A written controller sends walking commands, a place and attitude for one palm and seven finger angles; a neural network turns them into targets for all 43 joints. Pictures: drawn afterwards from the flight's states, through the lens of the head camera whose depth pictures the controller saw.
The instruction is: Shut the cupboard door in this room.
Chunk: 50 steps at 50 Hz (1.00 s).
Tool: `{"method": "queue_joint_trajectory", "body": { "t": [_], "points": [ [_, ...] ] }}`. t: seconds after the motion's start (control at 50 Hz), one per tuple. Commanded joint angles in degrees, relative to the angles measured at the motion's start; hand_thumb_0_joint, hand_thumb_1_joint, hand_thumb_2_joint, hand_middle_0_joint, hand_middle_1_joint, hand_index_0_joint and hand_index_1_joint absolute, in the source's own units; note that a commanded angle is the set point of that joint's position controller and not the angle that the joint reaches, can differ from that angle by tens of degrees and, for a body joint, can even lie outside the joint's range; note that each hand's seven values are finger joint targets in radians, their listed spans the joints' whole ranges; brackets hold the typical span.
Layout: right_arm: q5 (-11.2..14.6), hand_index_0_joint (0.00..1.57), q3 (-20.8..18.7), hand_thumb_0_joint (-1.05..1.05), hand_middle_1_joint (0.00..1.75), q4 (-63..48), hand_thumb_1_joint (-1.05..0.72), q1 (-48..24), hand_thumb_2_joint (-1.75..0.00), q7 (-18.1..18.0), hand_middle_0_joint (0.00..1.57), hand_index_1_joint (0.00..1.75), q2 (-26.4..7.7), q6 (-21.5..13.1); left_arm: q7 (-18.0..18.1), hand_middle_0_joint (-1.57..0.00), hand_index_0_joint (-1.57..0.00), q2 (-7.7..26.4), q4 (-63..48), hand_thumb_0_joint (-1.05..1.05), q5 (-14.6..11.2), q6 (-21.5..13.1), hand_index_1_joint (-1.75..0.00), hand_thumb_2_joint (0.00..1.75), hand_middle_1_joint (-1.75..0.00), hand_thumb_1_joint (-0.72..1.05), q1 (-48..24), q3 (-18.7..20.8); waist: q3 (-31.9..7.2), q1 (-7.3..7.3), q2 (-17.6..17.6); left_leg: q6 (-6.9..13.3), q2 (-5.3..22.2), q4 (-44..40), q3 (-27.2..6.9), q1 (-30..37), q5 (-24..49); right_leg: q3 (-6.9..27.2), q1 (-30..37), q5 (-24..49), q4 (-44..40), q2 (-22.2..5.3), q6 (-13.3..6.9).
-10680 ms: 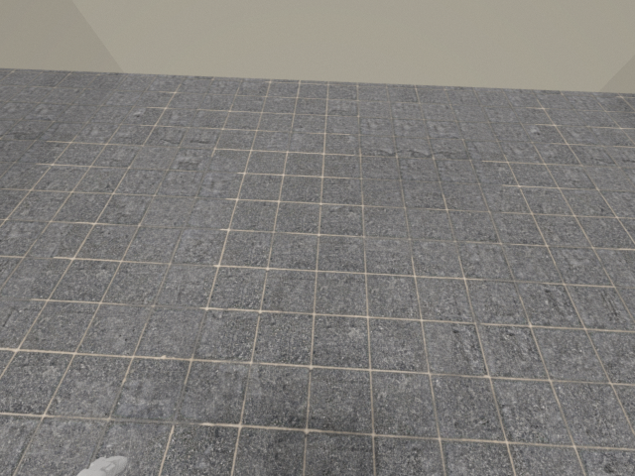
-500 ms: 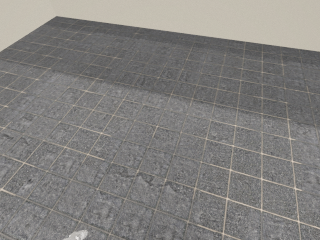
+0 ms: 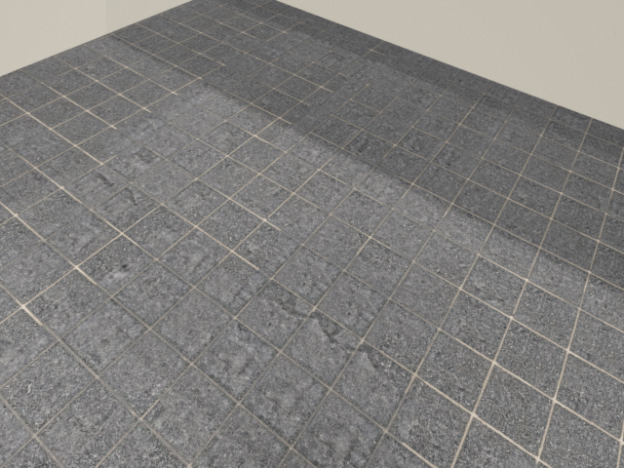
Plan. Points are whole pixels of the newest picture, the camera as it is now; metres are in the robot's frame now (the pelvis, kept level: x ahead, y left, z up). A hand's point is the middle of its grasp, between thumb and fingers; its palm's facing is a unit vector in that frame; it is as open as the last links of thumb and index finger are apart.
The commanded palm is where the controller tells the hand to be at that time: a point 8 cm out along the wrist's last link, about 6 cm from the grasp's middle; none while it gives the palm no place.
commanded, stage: turn or walk to find it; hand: left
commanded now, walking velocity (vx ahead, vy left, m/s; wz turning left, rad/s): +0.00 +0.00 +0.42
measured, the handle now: out of the picture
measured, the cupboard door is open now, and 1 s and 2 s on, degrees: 87 87 87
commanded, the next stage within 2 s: none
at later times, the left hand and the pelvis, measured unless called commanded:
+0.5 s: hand out of the picture +0.05 +0.17 -0.13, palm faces +0.23 -0.94 -0.27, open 7.3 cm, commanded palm none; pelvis -0.02 -0.03 +0.01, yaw +13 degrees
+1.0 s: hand out of the picture -0.13 +0.21 -0.17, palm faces +0.48 -0.84 -0.24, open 7.3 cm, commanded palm none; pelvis -0.06 +0.01 +0.01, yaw +26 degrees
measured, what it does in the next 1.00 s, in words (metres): steps on the spot, turning left: right foot, then left foot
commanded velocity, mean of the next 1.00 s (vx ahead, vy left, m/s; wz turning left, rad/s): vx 0.00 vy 0.00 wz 0.42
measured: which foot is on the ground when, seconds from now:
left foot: down 0.00-0.40, up 0.42-0.84, down 0.86-1.00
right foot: up 0.00-0.38, down 0.40-0.86, up 0.88-1.00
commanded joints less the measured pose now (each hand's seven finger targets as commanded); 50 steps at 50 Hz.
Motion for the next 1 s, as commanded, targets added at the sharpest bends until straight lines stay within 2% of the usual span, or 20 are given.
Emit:
{"method": "queue_joint_trajectory", "body": {
  "t": [0.0, 0.08, 0.2, 0.3, 0.34, 0.36, 0.38, 0.4, 0.44, 0.48, 0.7, 0.74, 0.78, 0.8, 0.82, 0.84, 0.86, 0.88, 0.92, 0.98],
  "points": [
    [-0.11, 0.20, -2.17, 0.00, 0.30, -2.37, -0.90, 3.03, -0.90, -1.99, 0.20, 0.30, -11.76, -1.35, 0.00, -0.20, -0.20, 4.50, -5.86, 0.00, -0.13, -0.58, -0.30, 0.90, -0.30, 0.90, -5.62, 1.15, -3.52, -2.89, 15.27, 8.62, 17.31, -18.05, -19.57, 5.28, 22.36, 8.33, -12.56, -1.30, 19.33, 2.07, 0.88],
    [0.19, 0.20, -1.76, 0.00, 0.30, -2.82, -0.90, 2.92, -0.90, -2.11, 0.20, 0.30, -10.46, -2.14, -0.27, -0.20, -0.20, 4.24, -4.38, 0.00, -0.24, -1.22, -0.30, 0.90, -0.30, 0.90, -3.76, 0.80, -6.06, -2.28, 10.63, 7.95, 12.93, -14.87, -14.37, 10.80, 36.99, 7.94, -11.11, 2.49, 16.86, 3.47, 1.99],
    [-0.12, 0.20, -2.42, 0.00, 0.30, -3.00, -0.90, 4.72, -0.90, -1.88, 0.20, 0.30, -10.95, -1.55, 0.03, -0.20, -0.20, 3.46, -6.64, 0.00, -0.47, -1.25, -0.30, 0.90, -0.30, 0.90, -6.64, 0.45, -6.57, -3.48, 10.93, 9.65, 13.41, -14.16, -19.29, 11.40, 34.57, 8.31, -8.55, -0.02, 7.68, 5.23, 2.11],
    [-0.32, 0.20, -2.91, 0.00, 0.30, -4.23, -0.90, 2.01, -0.90, -1.51, 0.20, 0.30, -10.98, -0.94, 0.30, -0.20, -0.20, 3.19, -6.57, 0.00, -0.76, -1.83, -0.30, 0.90, -0.30, 0.90, -3.28, 0.33, -7.04, -1.73, 11.93, 8.47, 11.09, -12.03, -22.41, 4.60, 31.03, 7.04, 2.15, 3.70, -7.39, 7.81, 0.90],
    [0.16, 0.20, -2.90, 0.00, 0.30, -4.67, -0.90, 1.28, -0.90, -1.35, 0.20, 0.30, -10.04, -0.86, 0.52, -0.20, -0.20, 4.13, -5.82, 0.00, -0.68, -2.58, -0.30, 0.90, -0.30, 0.90, 0.41, 0.65, -8.12, 0.29, 9.15, 5.42, 8.09, -8.21, -21.25, -1.21, 24.54, 6.59, 11.94, 13.96, -20.22, 7.21, 0.57],
    [0.66, 0.20, -2.60, 0.00, 0.30, -4.96, -0.90, 2.01, -0.90, -1.05, 0.20, 0.30, -7.72, -0.97, 0.85, -0.20, -0.20, 6.91, -5.56, 0.00, -0.20, -3.16, -0.30, 0.90, -0.30, 0.90, 2.20, 1.11, -9.11, 0.94, 2.30, 2.32, 4.30, -2.75, -17.92, -8.23, 14.14, 12.47, 19.42, 16.17, -25.78, 0.88, -1.05],
    [0.86, 0.20, -1.91, 0.00, 0.30, -6.40, -0.90, 2.31, -0.90, -0.72, 0.20, 0.30, -4.12, -1.02, 1.20, -0.20, -0.20, 11.53, -5.80, 0.00, 0.60, -3.50, -0.30, 0.90, -0.30, 0.90, 2.47, 2.10, -7.46, 1.04, -11.99, -1.79, -4.19, 8.79, -8.14, -18.31, -6.80, 26.48, 22.29, 19.78, -28.61, -13.37, -7.17],
    [0.21, 0.20, -2.78, 0.00, 0.30, -6.94, -0.90, 0.45, -0.90, -1.00, 0.20, 0.30, -6.54, 0.00, 1.28, -0.20, -0.20, 12.08, -6.50, 0.00, 0.12, -3.37, -0.30, 0.90, -0.30, 0.90, 2.33, 2.52, -6.58, 2.21, -13.75, -2.11, -3.06, 20.49, -8.83, -16.74, -15.29, 29.12, 13.36, 20.42, -30.73, -18.87, -11.94],
    [-0.01, 0.20, -3.22, 0.00, 0.30, -4.70, -0.90, 0.77, -0.90, -0.44, 0.20, 0.30, -6.88, 1.05, 1.22, -0.20, -0.20, 8.78, -7.93, 0.00, 0.04, -3.11, -0.30, 0.90, -0.30, 0.90, -3.82, 1.81, -0.79, -0.77, -5.63, -1.84, -0.96, 33.23, -9.98, -16.49, -8.97, 22.51, 4.71, 12.07, -31.64, -13.12, -11.62],
    [-0.22, 0.20, -2.85, 0.00, 0.30, -2.74, -0.90, 4.76, -0.90, 0.19, 0.20, 0.30, -5.78, 1.23, 0.97, -0.20, -0.20, 6.33, -8.79, 0.00, 0.04, -3.54, -0.30, 0.90, -0.30, 0.90, -6.97, 0.85, -1.74, -3.00, -4.83, -3.06, -0.24, 35.76, -8.01, -16.11, -2.74, 13.25, 5.91, 16.24, -29.45, -7.95, -8.78],
    [0.70, 0.20, -1.09, 0.00, 0.30, -3.55, -0.90, -1.84, -0.90, 0.01, 0.20, 0.30, -4.01, 0.40, 0.82, -0.20, -0.20, 9.73, -4.11, 0.00, 0.85, -3.24, -0.30, 0.90, -0.30, 0.90, 2.25, 1.93, -5.05, 1.90, -8.45, -4.22, 1.14, 12.24, -1.01, -9.88, -9.15, 7.89, 15.20, 33.59, -23.92, -11.20, -11.02],
    [0.90, 0.20, -0.81, 0.00, 0.30, -3.48, -0.90, -1.04, -0.90, -0.20, 0.20, 0.30, -4.07, -0.06, 0.77, -0.20, -0.20, 10.38, -3.70, 0.00, 0.88, -2.99, -0.30, 0.90, -0.30, 0.90, 2.61, 2.21, -6.78, 1.63, -9.82, -3.71, 0.65, 6.51, 0.34, -7.02, -8.39, 7.02, 16.10, 37.05, -21.45, -11.34, -10.65],
    [0.84, 0.20, -0.75, 0.00, 0.30, -2.66, -0.90, 2.21, -0.90, -0.36, 0.20, 0.30, -4.55, -0.65, 0.75, -0.20, -0.20, 10.38, -3.49, 0.00, 0.51, -2.76, -0.30, 0.90, -0.30, 0.90, 1.18, 2.30, -8.52, -0.54, -8.89, -3.16, 0.51, -3.89, 1.38, -0.99, -1.08, 4.44, 14.79, 36.45, -17.08, -10.40, -8.05],
    [0.76, 0.20, -1.05, 0.00, 0.30, -1.97, -0.90, 4.35, -0.90, -0.22, 0.20, 0.30, -5.82, -1.09, 0.69, -0.20, -0.20, 9.51, -3.44, 0.00, -0.01, -2.40, -0.30, 0.90, -0.30, 0.90, 0.33, 2.14, -9.09, -2.03, -4.15, -2.53, 1.69, -11.95, 0.44, 6.33, 7.11, 1.92, 9.72, 31.26, -12.14, -9.08, -5.21],
    [0.30, 0.20, -2.05, 0.00, 0.30, -2.18, -0.90, 5.74, -0.90, -0.30, 0.20, 0.30, -10.90, -1.81, 0.48, -0.20, -0.20, 6.47, -4.79, 0.00, -0.51, -1.91, -0.30, 0.90, -0.30, 0.90, 1.96, 1.82, -10.67, -2.73, 10.06, 1.43, 11.89, -16.22, -13.08, 14.84, 18.53, -0.98, -1.86, 15.70, -1.66, -3.10, -1.19],
    [0.23, 0.20, -3.11, 0.00, 0.30, -2.14, -0.90, 7.65, -0.90, -0.60, 0.20, 0.30, -15.53, -1.47, 0.25, -0.20, -0.20, 3.22, -6.91, 0.00, -0.30, -1.53, -0.30, 0.90, -0.30, 0.90, -0.26, 0.51, -8.47, -3.93, 21.44, 7.73, 22.72, -16.72, -24.10, 15.51, 36.31, 0.20, -12.19, -10.43, 8.01, 2.16, 1.52],
    [0.11, 0.20, -3.04, 0.00, 0.30, -0.79, -0.90, 9.19, -0.90, -1.33, 0.20, 0.30, -14.95, -1.37, 0.76, -0.20, -0.20, 4.28, -6.98, 0.00, 0.09, -0.66, -0.30, 0.90, -0.30, 0.90, -4.05, 0.34, -8.31, -5.62, 17.87, 8.98, 22.58, -16.74, -23.14, 12.10, 35.12, 5.82, -11.32, -9.61, 13.96, 2.12, 1.08],
    [-0.03, 0.20, -2.74, 0.00, 0.30, -0.85, -0.90, 7.35, -0.90, -1.91, 0.20, 0.30, -13.75, -1.32, 0.67, -0.20, -0.20, 3.85, -6.51, 0.00, -0.09, -0.52, -0.30, 0.90, -0.30, 0.90, -5.76, 0.72, -6.01, -4.70, 18.48, 8.58, 19.75, -16.47, -21.33, 9.76, 33.58, 7.66, -12.65, -6.46, 17.15, 2.50, 1.01],
    [0.06, 0.20, -1.68, 0.00, 0.30, -2.34, -0.90, 1.89, -0.90, -2.14, 0.20, 0.30, -10.84, -1.63, -0.12, -0.20, -0.20, 4.60, -4.59, 0.00, -0.12, -0.96, -0.30, 0.90, -0.30, 0.90, -3.95, 0.92, -4.59, -2.17, 12.17, 8.11, 15.26, -15.40, -15.44, 9.18, 34.30, 8.03, -12.55, 0.56, 19.69, 2.51, 1.47],
    [0.35, 0.20, -1.46, 0.00, 0.30, -2.58, -0.90, 2.45, -0.90, -2.10, 0.20, 0.30, -10.19, -2.15, -0.18, -0.20, -0.20, 4.74, -3.81, 0.00, -0.28, -1.09, -0.30, 0.90, -0.30, 0.90, -2.78, 0.83, -5.64, -1.84, 10.58, 7.48, 12.80, -15.09, -13.19, 10.53, 38.70, 8.02, -10.82, 3.35, 18.97, 3.18, 2.13]
  ]
}}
